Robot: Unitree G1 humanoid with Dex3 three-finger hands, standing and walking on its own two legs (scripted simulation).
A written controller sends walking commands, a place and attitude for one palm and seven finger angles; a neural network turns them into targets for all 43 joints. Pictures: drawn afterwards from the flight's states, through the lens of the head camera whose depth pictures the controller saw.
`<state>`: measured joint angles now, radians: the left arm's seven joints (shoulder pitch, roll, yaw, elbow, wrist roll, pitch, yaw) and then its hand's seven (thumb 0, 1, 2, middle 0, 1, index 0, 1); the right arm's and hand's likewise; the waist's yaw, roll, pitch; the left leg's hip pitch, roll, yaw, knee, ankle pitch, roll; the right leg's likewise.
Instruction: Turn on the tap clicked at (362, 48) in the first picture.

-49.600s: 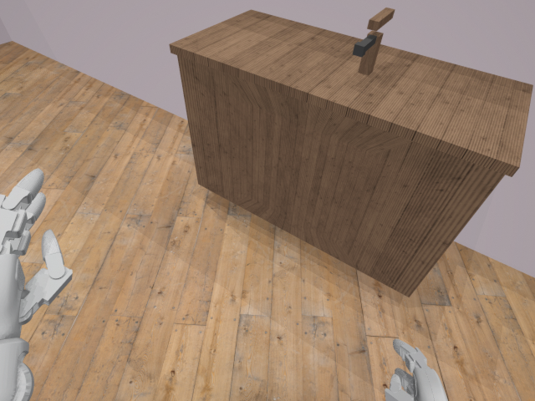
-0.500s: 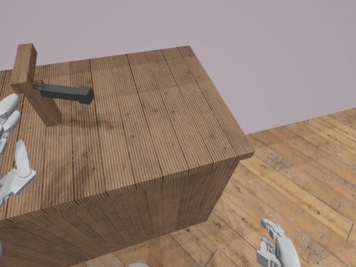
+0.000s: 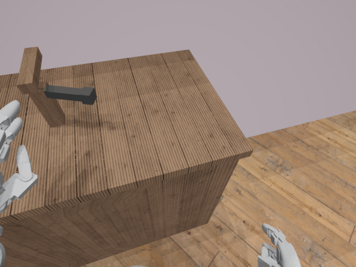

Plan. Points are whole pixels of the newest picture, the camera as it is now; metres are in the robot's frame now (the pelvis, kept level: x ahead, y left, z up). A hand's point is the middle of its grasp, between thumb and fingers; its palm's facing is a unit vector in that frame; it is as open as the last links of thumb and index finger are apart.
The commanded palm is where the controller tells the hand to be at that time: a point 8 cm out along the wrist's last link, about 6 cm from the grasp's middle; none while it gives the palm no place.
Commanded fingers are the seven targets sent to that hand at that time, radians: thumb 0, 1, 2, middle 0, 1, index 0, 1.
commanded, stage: shuffle to correct the standing spot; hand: left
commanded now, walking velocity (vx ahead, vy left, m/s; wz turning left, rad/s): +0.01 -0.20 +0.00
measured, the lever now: (88, 95) +0.44 +0.24 +0.13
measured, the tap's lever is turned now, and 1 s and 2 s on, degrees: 66 66 66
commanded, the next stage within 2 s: none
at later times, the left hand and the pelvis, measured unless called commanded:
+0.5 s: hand (39, 171) +0.23 +0.24 +0.17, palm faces +0.33 -0.84 -0.42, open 7.4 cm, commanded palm +0.17 +0.27 +0.19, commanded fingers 0.00 0.90 0.90 -0.20 -0.30 -0.20 -0.30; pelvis +0.01 -0.01 +0.00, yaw +0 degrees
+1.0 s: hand (35, 171) +0.23 +0.24 +0.17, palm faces +0.32 -0.84 -0.44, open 7.4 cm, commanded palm +0.17 +0.28 +0.19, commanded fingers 0.00 0.90 0.90 -0.20 -0.30 -0.20 -0.30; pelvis +0.01 +0.00 +0.00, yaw +0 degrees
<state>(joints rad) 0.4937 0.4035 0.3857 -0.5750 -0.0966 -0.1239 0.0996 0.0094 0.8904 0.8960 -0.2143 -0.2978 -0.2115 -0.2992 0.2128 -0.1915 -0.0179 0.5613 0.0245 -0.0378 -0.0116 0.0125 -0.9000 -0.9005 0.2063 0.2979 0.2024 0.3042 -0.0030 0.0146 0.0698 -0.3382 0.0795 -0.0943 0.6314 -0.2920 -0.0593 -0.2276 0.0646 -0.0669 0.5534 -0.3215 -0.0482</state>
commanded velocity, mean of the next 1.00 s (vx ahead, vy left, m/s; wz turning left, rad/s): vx -0.01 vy -0.20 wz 0.00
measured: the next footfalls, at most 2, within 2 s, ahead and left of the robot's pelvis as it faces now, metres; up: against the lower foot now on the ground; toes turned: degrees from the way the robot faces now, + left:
none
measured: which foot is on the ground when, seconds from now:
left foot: down 0.00-1.00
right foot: down 0.00-1.00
